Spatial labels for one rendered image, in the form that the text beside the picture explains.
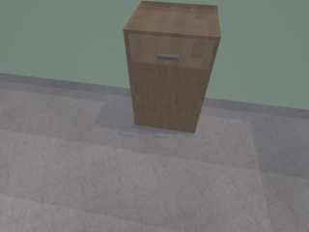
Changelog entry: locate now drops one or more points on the drawer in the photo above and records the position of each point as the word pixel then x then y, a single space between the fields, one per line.
pixel 192 53

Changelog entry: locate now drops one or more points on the cabinet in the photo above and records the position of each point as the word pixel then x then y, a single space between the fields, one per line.
pixel 170 97

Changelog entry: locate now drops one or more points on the handle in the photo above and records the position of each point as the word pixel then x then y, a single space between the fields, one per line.
pixel 168 57

